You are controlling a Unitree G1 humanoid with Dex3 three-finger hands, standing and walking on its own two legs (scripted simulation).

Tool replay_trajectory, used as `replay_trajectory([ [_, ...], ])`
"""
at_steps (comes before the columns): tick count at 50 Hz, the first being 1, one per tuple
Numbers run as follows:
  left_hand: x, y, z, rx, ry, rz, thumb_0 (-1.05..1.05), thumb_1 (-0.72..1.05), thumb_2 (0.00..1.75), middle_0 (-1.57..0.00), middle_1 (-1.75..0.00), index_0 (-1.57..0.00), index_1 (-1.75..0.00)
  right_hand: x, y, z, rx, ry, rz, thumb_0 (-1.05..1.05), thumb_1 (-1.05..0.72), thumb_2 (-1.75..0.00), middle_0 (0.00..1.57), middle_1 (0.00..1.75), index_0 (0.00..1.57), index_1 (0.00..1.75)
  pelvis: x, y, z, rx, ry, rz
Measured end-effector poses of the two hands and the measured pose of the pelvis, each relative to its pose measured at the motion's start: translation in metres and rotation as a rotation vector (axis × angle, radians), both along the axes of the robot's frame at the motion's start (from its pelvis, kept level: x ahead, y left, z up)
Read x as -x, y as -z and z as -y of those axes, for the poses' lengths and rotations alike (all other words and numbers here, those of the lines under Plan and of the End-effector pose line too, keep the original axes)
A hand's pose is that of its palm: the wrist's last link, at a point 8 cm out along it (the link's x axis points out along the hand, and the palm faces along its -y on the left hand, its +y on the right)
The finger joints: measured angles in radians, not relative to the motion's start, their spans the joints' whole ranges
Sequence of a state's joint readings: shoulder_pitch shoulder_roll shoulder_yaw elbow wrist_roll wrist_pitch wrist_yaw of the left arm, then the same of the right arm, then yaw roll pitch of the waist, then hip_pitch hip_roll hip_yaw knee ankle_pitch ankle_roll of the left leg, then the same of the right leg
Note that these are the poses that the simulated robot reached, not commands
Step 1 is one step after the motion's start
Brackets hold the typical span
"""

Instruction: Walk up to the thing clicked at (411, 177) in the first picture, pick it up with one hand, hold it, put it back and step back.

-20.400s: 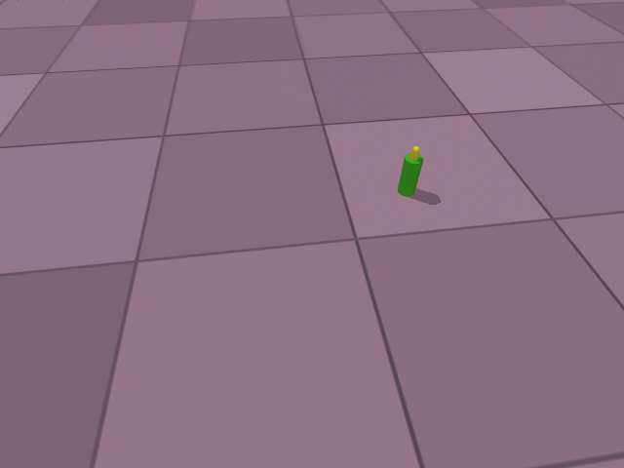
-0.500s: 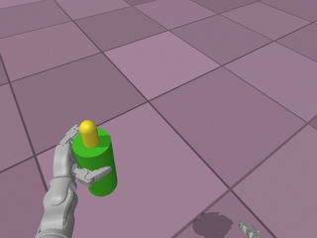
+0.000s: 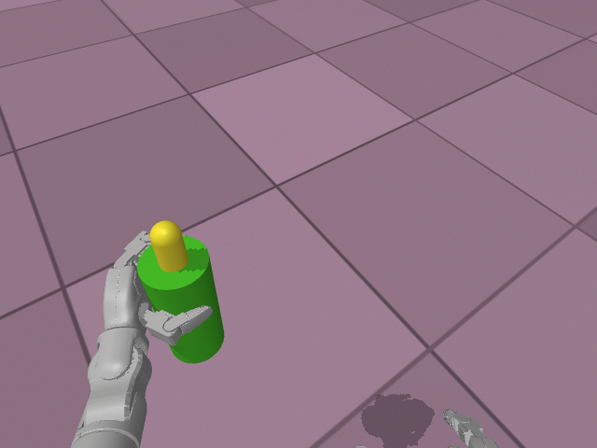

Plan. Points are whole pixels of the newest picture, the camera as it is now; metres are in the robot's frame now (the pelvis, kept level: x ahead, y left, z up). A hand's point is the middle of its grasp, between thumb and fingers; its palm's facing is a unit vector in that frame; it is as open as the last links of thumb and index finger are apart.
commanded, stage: crouch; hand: left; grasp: from the side
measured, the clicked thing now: (183, 292) +0.33 +0.16 +0.02
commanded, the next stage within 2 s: lower in 1.70 s
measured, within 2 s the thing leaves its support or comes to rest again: neither
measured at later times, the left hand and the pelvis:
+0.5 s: hand (195, 331) +0.38 +0.19 -0.20, palm faces +0.15 -0.99 -0.02, open 11.7 cm; pelvis -0.03 +0.00 -0.18, yaw -2 degrees
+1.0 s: hand (203, 359) +0.39 +0.21 -0.39, palm faces +0.19 -0.98 -0.03, open 11.7 cm; pelvis -0.07 +0.00 -0.34, yaw -3 degrees
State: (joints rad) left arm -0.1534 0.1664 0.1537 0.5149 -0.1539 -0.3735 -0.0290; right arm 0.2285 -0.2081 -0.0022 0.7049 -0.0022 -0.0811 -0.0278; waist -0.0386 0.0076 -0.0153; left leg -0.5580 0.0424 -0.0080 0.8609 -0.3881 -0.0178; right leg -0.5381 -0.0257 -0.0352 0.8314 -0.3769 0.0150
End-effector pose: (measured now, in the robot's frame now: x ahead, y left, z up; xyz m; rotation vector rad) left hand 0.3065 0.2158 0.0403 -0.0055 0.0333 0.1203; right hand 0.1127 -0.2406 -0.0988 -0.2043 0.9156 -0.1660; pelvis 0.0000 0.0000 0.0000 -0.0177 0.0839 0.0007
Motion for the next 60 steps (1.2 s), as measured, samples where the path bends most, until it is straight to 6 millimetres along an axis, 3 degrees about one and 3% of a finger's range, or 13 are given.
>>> replay_trajectory([
  [5,-0.004,0.034,-0.004,0.007,-0.013,-0.025,0.02,-0.58,1.08,-0.65,-1.0,-0.62,-0.97,0.003,0.011,0.005,0.014,-0.018,-0.016,0.01,-0.89,-0.9,0.2,0.3,0.2,0.3,0.01,0.014,0.001,-0.001,0.001,-0.059],
  [10,-0.006,0.086,-0.008,0.005,-0.004,-0.05,0.02,-0.58,1.08,-0.64,-1.0,-0.61,-0.98,0.011,0.038,0.014,0.041,-0.037,-0.064,0.01,-0.89,-0.9,0.2,0.3,0.2,0.3,0.017,0.041,0.001,0.004,0.0,-0.161],
  [18,-0.023,0.178,-0.015,-0.018,0.009,-0.017,0.02,-0.58,1.07,-0.65,-0.99,-0.62,-0.97,0.029,0.118,0.028,0.088,-0.042,-0.173,0.01,-0.91,-0.91,0.2,0.3,0.2,0.3,0.021,0.118,0.001,0.02,0.008,-0.34],
  [27,-0.044,0.259,-0.027,-0.019,-0.05,-0.006,0.02,-0.58,1.07,-0.66,-0.98,-0.63,-0.95,0.045,0.209,0.022,0.052,-0.04,-0.295,0.01,-0.93,-0.91,0.2,0.3,0.2,0.3,0.028,0.19,0.0,0.023,0.022,-0.457],
  [40,-0.044,0.383,-0.027,-0.011,-0.053,-0.039,0.02,-0.57,1.07,-0.64,-0.99,-0.62,-0.97,0.067,0.306,0.025,0.065,-0.082,-0.374,0.0,-0.94,-0.92,0.2,0.3,0.2,0.3,0.051,0.287,0.001,0.026,0.034,-0.504],
  [44,-0.044,0.406,-0.035,-0.03,-0.066,-0.02,0.02,-0.56,1.07,-0.64,-1.0,-0.61,-0.97,0.078,0.328,0.029,0.085,-0.076,-0.388,0.0,-0.95,-0.92,0.2,0.3,0.2,0.3,0.059,0.312,0.002,0.028,0.038,-0.49],
  [50,-0.051,0.426,-0.043,-0.032,-0.073,-0.007,0.02,-0.56,1.07,-0.64,-1.0,-0.61,-0.97,0.099,0.354,0.031,0.096,-0.064,-0.417,0.0,-0.95,-0.92,0.2,0.3,0.2,0.3,0.068,0.341,0.0,0.034,0.04,-0.47],
  [60,-0.067,0.467,-0.037,-0.018,-0.025,-0.035,0.02,-0.57,1.07,-0.65,-0.98,-0.62,-0.96,0.131,0.384,0.028,0.104,-0.055,-0.477,0.0,-0.95,-0.92,0.2,0.3,0.2,0.3,0.075,0.378,-0.005,0.054,0.059,-0.431],
])
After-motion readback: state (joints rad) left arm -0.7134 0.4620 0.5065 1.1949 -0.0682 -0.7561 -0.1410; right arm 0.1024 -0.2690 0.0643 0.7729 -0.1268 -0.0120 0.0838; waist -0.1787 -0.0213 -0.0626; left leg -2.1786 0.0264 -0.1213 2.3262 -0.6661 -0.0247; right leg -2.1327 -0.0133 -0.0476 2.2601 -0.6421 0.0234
